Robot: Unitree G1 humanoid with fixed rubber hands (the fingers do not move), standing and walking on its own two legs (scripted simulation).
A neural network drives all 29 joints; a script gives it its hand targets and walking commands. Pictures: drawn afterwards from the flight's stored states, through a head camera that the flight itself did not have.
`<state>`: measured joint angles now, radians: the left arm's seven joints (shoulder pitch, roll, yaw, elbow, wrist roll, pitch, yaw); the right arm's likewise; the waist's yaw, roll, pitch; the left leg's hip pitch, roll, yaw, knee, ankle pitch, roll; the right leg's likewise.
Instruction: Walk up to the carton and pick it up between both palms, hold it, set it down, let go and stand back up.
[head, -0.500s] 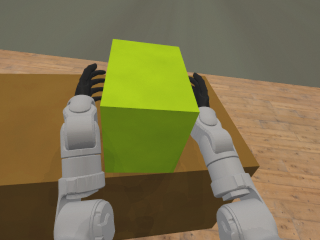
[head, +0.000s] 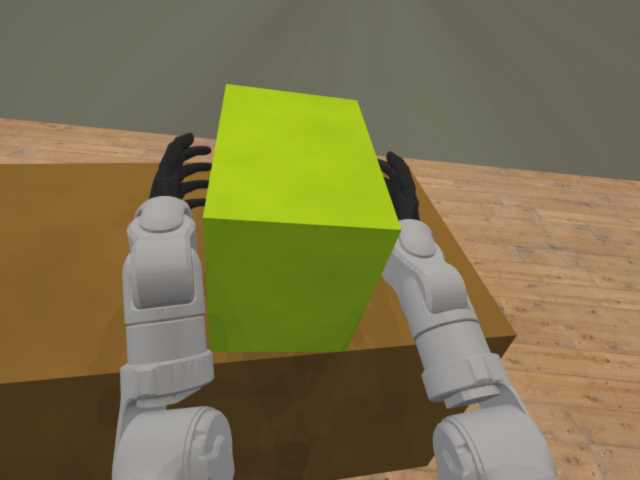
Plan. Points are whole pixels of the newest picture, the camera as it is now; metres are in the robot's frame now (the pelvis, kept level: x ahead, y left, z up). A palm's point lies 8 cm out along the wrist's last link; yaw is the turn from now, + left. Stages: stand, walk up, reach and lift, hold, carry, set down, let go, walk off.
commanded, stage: hold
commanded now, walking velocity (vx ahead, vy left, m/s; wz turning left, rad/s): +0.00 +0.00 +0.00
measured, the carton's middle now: (287, 219) +0.39 +0.01 +0.17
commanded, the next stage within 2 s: none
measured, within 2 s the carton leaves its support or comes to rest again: neither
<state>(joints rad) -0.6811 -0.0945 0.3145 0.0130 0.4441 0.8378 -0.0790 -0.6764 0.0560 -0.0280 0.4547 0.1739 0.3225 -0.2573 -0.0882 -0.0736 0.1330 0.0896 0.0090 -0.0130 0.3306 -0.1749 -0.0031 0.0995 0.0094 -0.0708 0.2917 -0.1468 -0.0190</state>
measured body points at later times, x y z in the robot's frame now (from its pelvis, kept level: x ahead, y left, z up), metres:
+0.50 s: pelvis +0.00 -0.01 +0.00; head -0.05 +0.02 +0.45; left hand +0.37 +0.14 +0.23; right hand +0.37 -0.12 +0.20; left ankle +0.03 +0.12 -0.75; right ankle +0.03 -0.10 -0.75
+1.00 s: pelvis +0.01 +0.00 +0.00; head -0.02 +0.04 +0.45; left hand +0.38 +0.16 +0.21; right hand +0.38 -0.11 +0.19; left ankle +0.03 +0.12 -0.75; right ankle +0.03 -0.10 -0.75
